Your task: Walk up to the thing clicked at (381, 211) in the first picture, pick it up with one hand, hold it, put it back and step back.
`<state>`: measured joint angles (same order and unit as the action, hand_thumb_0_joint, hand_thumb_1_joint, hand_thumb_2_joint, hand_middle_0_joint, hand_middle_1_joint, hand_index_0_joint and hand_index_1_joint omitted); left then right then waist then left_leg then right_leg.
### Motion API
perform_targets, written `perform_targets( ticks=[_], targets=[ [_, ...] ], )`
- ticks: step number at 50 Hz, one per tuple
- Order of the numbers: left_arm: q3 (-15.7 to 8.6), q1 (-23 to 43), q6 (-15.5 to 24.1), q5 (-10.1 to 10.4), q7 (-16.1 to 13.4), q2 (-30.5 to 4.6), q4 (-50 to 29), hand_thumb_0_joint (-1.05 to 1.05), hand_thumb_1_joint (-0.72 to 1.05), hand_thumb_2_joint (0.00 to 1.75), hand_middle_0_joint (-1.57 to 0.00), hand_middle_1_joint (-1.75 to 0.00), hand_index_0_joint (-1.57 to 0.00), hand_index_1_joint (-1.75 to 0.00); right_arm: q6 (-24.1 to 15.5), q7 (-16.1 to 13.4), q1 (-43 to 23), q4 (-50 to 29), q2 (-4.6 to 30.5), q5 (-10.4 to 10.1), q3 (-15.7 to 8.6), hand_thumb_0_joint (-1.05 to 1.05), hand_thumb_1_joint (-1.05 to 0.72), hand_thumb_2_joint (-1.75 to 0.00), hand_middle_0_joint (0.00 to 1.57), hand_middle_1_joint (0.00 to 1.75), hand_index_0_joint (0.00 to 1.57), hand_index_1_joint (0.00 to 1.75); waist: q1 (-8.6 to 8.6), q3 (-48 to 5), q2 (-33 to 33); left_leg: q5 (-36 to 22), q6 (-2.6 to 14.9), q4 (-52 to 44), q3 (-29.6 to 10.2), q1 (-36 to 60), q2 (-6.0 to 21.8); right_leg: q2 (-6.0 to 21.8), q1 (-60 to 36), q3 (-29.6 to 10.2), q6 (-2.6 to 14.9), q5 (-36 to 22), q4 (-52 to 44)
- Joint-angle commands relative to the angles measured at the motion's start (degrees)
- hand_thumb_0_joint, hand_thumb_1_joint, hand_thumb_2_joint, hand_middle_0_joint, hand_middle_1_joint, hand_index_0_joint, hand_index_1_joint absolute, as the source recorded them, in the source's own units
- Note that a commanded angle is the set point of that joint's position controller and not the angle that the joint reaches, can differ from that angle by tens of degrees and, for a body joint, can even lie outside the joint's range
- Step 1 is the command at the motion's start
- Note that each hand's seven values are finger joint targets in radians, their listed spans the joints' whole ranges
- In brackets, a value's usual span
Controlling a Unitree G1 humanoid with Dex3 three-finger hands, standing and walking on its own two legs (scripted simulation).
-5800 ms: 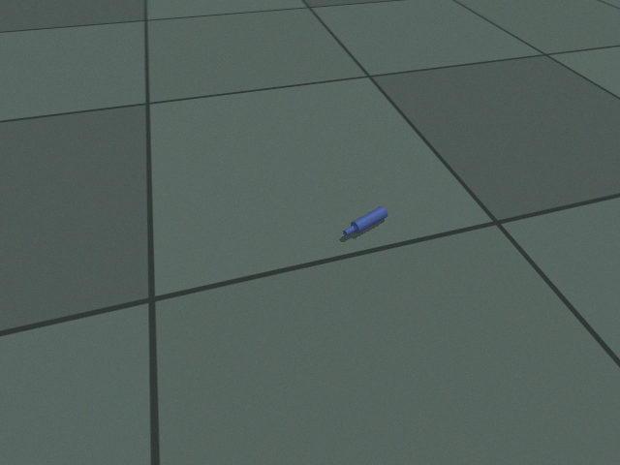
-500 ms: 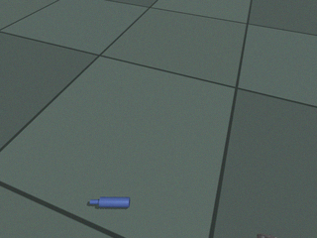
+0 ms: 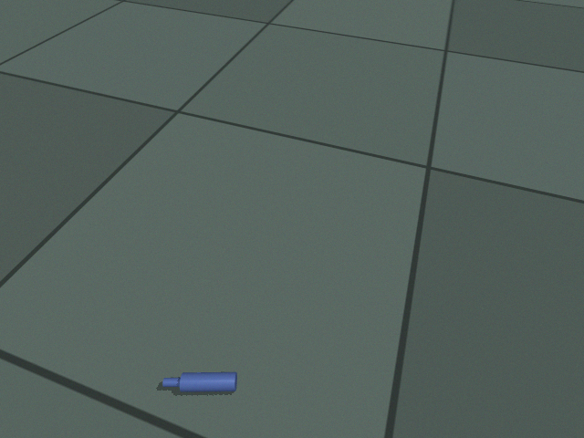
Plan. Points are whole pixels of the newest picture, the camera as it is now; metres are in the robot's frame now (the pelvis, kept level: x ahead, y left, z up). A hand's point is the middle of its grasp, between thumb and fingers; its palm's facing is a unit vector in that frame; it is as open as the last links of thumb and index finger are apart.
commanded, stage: walk up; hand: left
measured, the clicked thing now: (200, 381) +0.44 +0.28 -0.75
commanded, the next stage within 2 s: stand in 0.16 s
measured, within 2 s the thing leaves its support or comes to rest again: neither
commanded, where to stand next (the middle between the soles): +0.06 +0.02 m, yaw +0 degrees
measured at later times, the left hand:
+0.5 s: hand out of the picture +0.09 +0.24 -0.15, palm faces -0.01 -0.94 -0.33, open 7.3 cm
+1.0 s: hand out of the picture +0.06 +0.24 -0.15, palm faces -0.01 -0.94 -0.35, open 7.3 cm
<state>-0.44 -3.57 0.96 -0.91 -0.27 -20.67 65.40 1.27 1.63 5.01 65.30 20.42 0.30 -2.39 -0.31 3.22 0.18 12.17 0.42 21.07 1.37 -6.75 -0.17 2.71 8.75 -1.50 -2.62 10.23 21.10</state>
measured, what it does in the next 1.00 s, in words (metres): stands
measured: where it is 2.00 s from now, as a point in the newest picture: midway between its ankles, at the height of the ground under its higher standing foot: outside the picture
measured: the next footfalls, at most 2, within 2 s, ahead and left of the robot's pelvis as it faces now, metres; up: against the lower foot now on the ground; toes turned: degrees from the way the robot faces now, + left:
none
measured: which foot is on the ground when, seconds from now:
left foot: down 0.00-1.00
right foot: down 0.00-1.00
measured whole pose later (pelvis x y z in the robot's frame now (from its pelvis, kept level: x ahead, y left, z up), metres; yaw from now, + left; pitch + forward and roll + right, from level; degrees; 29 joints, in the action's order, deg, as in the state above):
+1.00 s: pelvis +0.00 -0.02 +0.00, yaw +1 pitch -3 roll +0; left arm -0.2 -6.6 0.2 -0.6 0.8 -20.4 65.0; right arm -0.4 0.9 5.9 66.3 20.0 0.3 -0.9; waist 0.1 3.5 0.3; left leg 9.9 -1.2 17.6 0.2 -5.0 1.1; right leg 1.5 7.0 -0.3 -1.2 8.7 18.5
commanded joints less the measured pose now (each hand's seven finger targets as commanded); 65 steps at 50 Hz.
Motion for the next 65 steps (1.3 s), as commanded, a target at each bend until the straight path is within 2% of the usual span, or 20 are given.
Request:
perform_targets(
  ticks=[1, 7, 8, 9, 12, 14, 18, 24, 32, 36, 38, 39, 47, 48, 49, 53, 55, 58, 60, 65],
  targets=[
    [-2.4, 2.5, 1.4, 0.0, -1.1, -12.8, -3.5, 0.0, 0.9, 0.9, -0.2, -0.3, -0.2, -0.3, -1.3, -0.9, -3.6, -4.5, 12.7, 0.3, -2.2, 0.0, -0.9, -0.9, 0.2, 0.3, 0.2, 0.3, 0.38, -4.6, 0.2, -3.8, 1.52, -4.9, -6.0, -1.3, 6.9, 3.9, -1.7, -2.7, 3.32, -4.2, -2.6],
    [-2.4, 2.4, 1.4, 0.2, -1.1, -12.6, -3.8, 0.0, 0.9, 0.9, -0.2, -0.3, -0.2, -0.3, -1.4, -1.0, -3.1, -4.7, 12.5, 0.2, -2.1, 0.0, -0.9, -0.9, 0.2, 0.3, 0.2, 0.3, 0.34, -5.7, 0.5, -7.8, 1.36, -4.0, -5.6, 0.4, 6.9, 4.3, -2.0, -2.6, 3.23, -7.8, -2.2],
    [-1.9, 2.9, 1.2, 0.6, -0.8, -11.0, -3.8, 0.0, 0.9, 0.9, -0.2, -0.3, -0.2, -0.3, -2.2, -1.3, -3.4, -4.4, 10.8, 0.1, -1.2, 0.0, -0.9, -0.9, 0.2, 0.3, 0.2, 0.3, -0.12, -6.5, -2.6, -13.8, 1.02, -4.6, -6.8, 1.3, 7.8, 4.5, -3.2, -3.0, 2.94, -12.0, -2.1],
    [-1.9, 2.2, 1.1, 0.6, -0.7, -10.9, -4.0, 0.0, 0.9, 0.9, -0.2, -0.3, -0.2, -0.3, -2.5, -1.4, -3.1, -4.3, 11.3, 0.1, -1.3, 0.0, -0.9, -0.9, 0.2, 0.3, 0.2, 0.3, 0.09, -7.6, -2.0, -16.2, 0.81, -4.1, -6.4, 2.9, 7.8, 4.6, -3.2, -2.9, 2.74, -13.4, -2.2],
    [-2.0, 1.8, 1.0, 0.6, -0.6, -11.3, -4.1, 0.0, 0.9, 0.9, -0.2, -0.3, -0.2, -0.3, -2.7, -1.7, -3.3, -3.9, 12.1, 0.1, -1.4, 0.0, -0.9, -0.9, 0.2, 0.3, 0.2, 0.3, -0.09, -7.6, -0.9, -17.5, 0.72, -4.0, -5.7, 4.1, 7.8, 4.7, -3.8, -2.9, 2.73, -15.1, -2.7],
    [-2.0, 1.5, 1.0, 0.6, -0.6, -11.5, -4.0, 0.0, 0.9, 0.9, -0.2, -0.3, -0.2, -0.3, -2.7, -1.8, -3.5, -3.8, 12.0, 0.1, -1.2, 0.0, -0.9, -0.9, 0.2, 0.3, 0.2, 0.3, -0.15, -6.8, -0.1, -16.5, 0.51, -4.4, -5.5, 3.6, 7.7, 4.7, -4.0, -3.0, 2.64, -14.3, -3.3],
    [-2.2, 1.6, 0.9, 0.5, -0.4, -11.9, -4.2, 0.0, 0.9, 0.9, -0.2, -0.3, -0.2, -0.3, -2.7, -1.8, -3.4, -3.6, 11.7, 0.1, -1.1, 0.0, -0.9, -0.9, 0.2, 0.3, 0.2, 0.3, -0.28, -4.7, -0.2, -10.2, 0.06, -5.9, -5.5, 1.8, 7.5, 4.6, -3.5, -3.4, 2.61, -9.2, -4.7],
    [-2.1, 1.0, 1.1, 0.3, -0.4, -11.5, -4.4, 0.0, 0.9, 0.9, -0.2, -0.3, -0.2, -0.3, -2.8, -1.7, -3.7, -3.7, 11.7, 0.1, -0.9, 0.0, -0.9, -0.9, 0.2, 0.3, 0.2, 0.3, -0.13, -5.7, 0.2, -11.6, 0.17, -5.6, -5.3, 2.6, 7.6, 4.9, -4.0, -3.2, 2.58, -11.3, -4.9],
    [-2.1, 0.9, 0.8, 0.4, -0.1, -11.6, -4.2, 0.0, 0.9, 0.9, -0.2, -0.3, -0.2, -0.3, -2.8, -1.6, -3.7, -3.6, 11.6, 0.2, -0.9, 0.0, -0.9, -0.9, 0.2, 0.3, 0.2, 0.3, -0.02, -3.0, -0.2, -4.7, -0.22, -6.9, -5.8, 1.0, 7.2, 4.4, -1.8, -3.5, 2.84, -3.7, -6.3],
    [-2.1, 0.4, 0.8, 0.3, 0.0, -11.8, -4.2, 0.0, 0.9, 0.9, -0.2, -0.3, -0.2, -0.3, -2.8, -1.6, -3.6, -3.4, 12.0, 0.3, -0.9, 0.0, -0.9, -0.9, 0.2, 0.3, 0.2, 0.3, 0.12, -3.1, -0.1, -2.9, -0.04, -7.1, -5.9, 0.4, 7.2, 4.4, -1.8, -3.7, 2.91, -3.3, -6.4],
    [-2.1, 0.3, 0.9, 0.3, 0.0, -11.9, -4.3, 0.0, 0.9, 0.9, -0.2, -0.3, -0.2, -0.3, -2.9, -1.6, -3.4, -3.5, 12.1, 0.2, -0.9, 0.0, -0.9, -0.9, 0.2, 0.3, 0.2, 0.3, 0.19, -4.4, -0.2, -5.3, 0.19, -6.7, -6.0, 1.3, 7.6, 4.7, -2.7, -3.8, 3.11, -5.4, -5.7],
    [-2.1, 0.4, 0.8, 0.4, 0.0, -11.9, -4.1, 0.0, 0.9, 0.9, -0.2, -0.3, -0.2, -0.3, -2.9, -1.5, -3.2, -3.3, 11.6, 0.2, -0.7, 0.0, -0.9, -0.9, 0.2, 0.3, 0.2, 0.3, 0.14, -3.5, -0.5, -4.3, -0.09, -7.1, -6.0, 0.6, 7.2, 4.4, -2.2, -3.7, 3.03, -3.9, -5.9],
    [-1.9, 0.5, 0.8, 0.5, 0.1, -12.1, -4.2, 0.0, 0.9, 0.9, -0.2, -0.3, -0.2, -0.3, -2.9, -1.7, -1.9, -3.0, 11.9, 0.2, -0.4, 0.0, -0.9, -0.9, 0.2, 0.3, 0.2, 0.3, -0.06, -4.2, -0.5, -7.0, 0.06, -6.8, -6.2, 1.0, 7.7, 4.6, -3.2, -3.7, 3.23, -6.4, -5.4],
    [-1.8, -0.7, 0.8, 0.5, 0.0, -12.0, -4.1, 0.0, 0.9, 0.9, -0.2, -0.3, -0.2, -0.3, -2.9, -1.6, -2.3, -2.9, 12.1, 0.2, -0.5, 0.0, -0.9, -0.9, 0.2, 0.3, 0.2, 0.3, 0.45, -4.8, -0.1, -7.5, 0.07, -6.2, -6.1, 2.5, 7.7, 4.6, -2.3, -3.7, 3.19, -6.6, -5.5],
    [-1.8, -0.3, 0.8, 0.5, 0.0, -12.1, -4.1, 0.0, 0.9, 0.9, -0.2, -0.3, -0.2, -0.3, -2.9, -1.6, -2.3, -3.0, 11.9, 0.2, -0.4, 0.0, -0.9, -0.9, 0.2, 0.3, 0.2, 0.3, 0.31, -4.2, -0.7, -6.4, -0.01, -6.3, -6.1, 1.6, 7.6, 4.6, -2.2, -3.7, 3.13, -5.3, -5.7],
    [-1.7, -0.2, 0.7, 0.4, 0.0, -12.2, -4.2, 0.0, 0.9, 0.9, -0.2, -0.3, -0.2, -0.3, -2.7, -1.7, -1.9, -3.0, 12.3, 0.3, -0.4, 0.0, -0.9, -0.9, 0.2, 0.3, 0.2, 0.3, 0.1, -4.3, -0.1, -7.1, 0.1, -5.9, -5.8, 1.9, 7.6, 4.8, -2.0, -4.0, 3.28, -6.8, -5.7],
    [-1.7, -0.3, 0.7, 0.5, 0.0, -12.2, -4.2, 0.0, 0.9, 0.9, -0.2, -0.3, -0.2, -0.3, -2.8, -1.7, -1.7, -2.7, 11.8, 0.2, -0.1, 0.0, -0.9, -0.9, 0.2, 0.3, 0.2, 0.3, 0.38, -3.0, -0.5, -5.0, -0.18, -6.8, -6.0, 0.7, 7.5, 4.5, -1.5, -3.8, 3.25, -4.3, -5.8],
    [-1.8, -0.1, 0.5, 0.5, 0.0, -12.3, -4.0, 0.0, 0.9, 0.9, -0.2, -0.3, -0.2, -0.3, -2.8, -1.8, -1.4, -2.7, 12.0, 0.3, -0.1, 0.0, -0.9, -0.9, 0.2, 0.3, 0.2, 0.3, 0.2, -2.6, -0.6, -4.1, -0.15, -7.1, -6.1, 0.2, 7.6, 4.5, -1.4, -3.9, 3.36, -3.6, -5.8],
    [-1.7, -0.3, 0.7, 0.4, 0.0, -12.4, -4.2, 0.0, 0.9, 0.9, -0.2, -0.3, -0.2, -0.3, -2.9, -1.6, -1.7, -2.9, 12.0, 0.3, -0.2, 0.0, -0.9, -0.9, 0.2, 0.3, 0.2, 0.3, 0.46, -3.8, -0.5, -5.8, -0.07, -6.7, -5.9, 1.4, 7.5, 4.5, -1.3, -3.9, 3.39, -4.7, -5.8],
    [-1.6, 0.2, 0.8, 0.4, 0.0, -12.4, -4.4, 0.0, 0.9, 0.9, -0.2, -0.3, -0.2, -0.3, -2.7, -1.6, -1.3, -2.9, 11.9, 0.3, -0.3, 0.0, -0.9, -0.9, 0.2, 0.3, 0.2, 0.3, 0.07, -3.6, -1.1, -5.4, -0.13, -6.2, -5.8, 1.2, 7.5, 4.6, -0.9, -4.0, 3.46, -4.0, -6.1]
  ],
)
